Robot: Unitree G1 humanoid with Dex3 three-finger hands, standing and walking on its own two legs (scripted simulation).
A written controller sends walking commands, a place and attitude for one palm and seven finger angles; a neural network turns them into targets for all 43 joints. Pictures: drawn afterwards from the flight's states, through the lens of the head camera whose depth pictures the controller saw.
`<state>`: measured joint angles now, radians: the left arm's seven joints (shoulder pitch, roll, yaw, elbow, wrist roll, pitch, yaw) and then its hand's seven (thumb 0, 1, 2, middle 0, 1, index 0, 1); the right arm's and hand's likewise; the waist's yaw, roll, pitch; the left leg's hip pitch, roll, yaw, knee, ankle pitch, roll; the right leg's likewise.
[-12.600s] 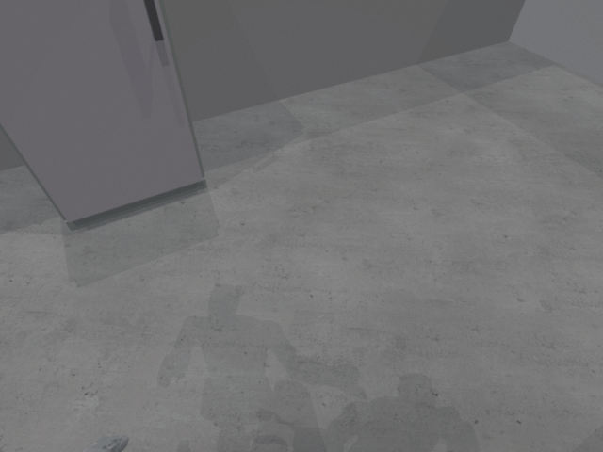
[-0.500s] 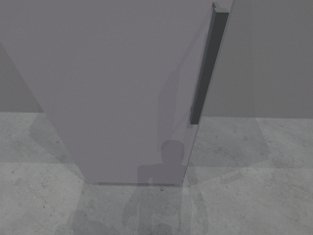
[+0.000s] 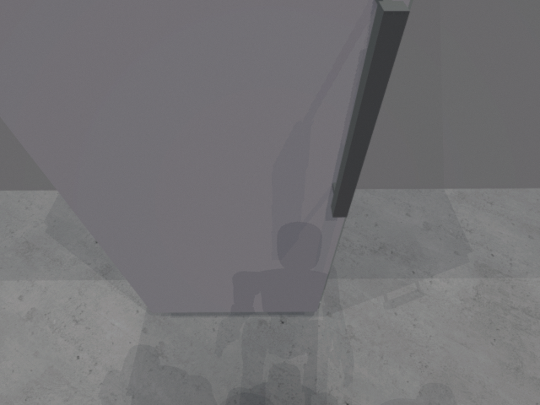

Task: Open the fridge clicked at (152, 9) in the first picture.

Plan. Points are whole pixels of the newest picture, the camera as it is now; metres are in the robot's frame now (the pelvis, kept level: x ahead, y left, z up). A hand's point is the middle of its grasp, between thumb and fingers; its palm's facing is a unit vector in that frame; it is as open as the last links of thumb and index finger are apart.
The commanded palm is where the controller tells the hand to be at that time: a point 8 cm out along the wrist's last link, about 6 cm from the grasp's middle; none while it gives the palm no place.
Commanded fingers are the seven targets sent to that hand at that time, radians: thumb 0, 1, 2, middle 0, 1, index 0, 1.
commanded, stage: come to a stop and stand still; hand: right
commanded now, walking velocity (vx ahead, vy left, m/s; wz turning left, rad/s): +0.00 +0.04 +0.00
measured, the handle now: (355, 127) +0.47 -0.10 +0.17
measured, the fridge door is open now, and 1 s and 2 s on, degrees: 0 0 0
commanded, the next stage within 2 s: look again from close up in 1.26 s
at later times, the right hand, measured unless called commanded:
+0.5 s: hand out of the picture -0.05 -0.19 -0.17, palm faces +0.02 +0.98 -0.19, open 7.4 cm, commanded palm none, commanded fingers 0.00 -0.90 -0.90 0.20 0.30 0.20 0.30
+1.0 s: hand out of the picture -0.02 -0.21 -0.17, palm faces +0.02 +0.98 -0.20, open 7.4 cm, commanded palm none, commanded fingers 0.00 -0.90 -0.90 0.20 0.30 0.20 0.30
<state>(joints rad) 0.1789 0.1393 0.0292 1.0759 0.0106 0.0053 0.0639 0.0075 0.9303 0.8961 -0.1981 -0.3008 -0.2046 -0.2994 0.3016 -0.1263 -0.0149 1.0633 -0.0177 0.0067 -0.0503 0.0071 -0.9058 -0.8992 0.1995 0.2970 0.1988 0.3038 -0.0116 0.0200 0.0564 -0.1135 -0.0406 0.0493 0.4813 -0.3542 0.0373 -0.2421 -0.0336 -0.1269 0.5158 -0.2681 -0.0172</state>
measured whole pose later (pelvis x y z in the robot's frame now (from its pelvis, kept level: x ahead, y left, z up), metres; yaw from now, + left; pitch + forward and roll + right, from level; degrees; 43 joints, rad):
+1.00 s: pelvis -0.03 -0.04 +0.00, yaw -1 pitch +0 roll +0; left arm 0.27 0.18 -0.01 1.06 0.02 -0.02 0.02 0.01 0.94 0.90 -0.20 -0.30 -0.21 -0.30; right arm 0.30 -0.16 0.03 1.06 -0.01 -0.02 -0.03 0.01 -0.90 -0.90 0.20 0.30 0.20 0.30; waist 0.00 -0.01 0.00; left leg -0.16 0.02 0.05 0.50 -0.33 0.00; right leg -0.27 0.03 -0.14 0.48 -0.21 -0.09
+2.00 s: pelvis -0.03 -0.03 +0.01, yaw +0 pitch -1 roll +0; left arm 0.21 0.19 -0.01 1.13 0.02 -0.02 0.02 0.00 0.91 0.90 -0.20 -0.30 -0.21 -0.30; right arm 0.26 -0.21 0.02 1.10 -0.02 -0.01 -0.02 0.01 -0.90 -0.90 0.20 0.30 0.20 0.30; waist -0.01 0.02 0.02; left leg -0.10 0.01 0.04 0.40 -0.29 0.01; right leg -0.21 0.02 -0.14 0.40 -0.18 -0.07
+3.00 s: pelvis -0.01 +0.00 +0.00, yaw +0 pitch +0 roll +1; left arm 0.19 0.16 0.01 1.04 0.01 0.01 0.04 0.01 0.93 0.90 -0.20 -0.30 -0.20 -0.30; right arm 0.33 -0.12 0.00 1.07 -0.02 -0.02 -0.06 0.01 -0.90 -0.90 0.20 0.30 0.20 0.30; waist -0.03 0.00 0.04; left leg -0.14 -0.03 0.10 0.50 -0.36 0.04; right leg -0.31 -0.03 -0.07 0.62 -0.30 -0.03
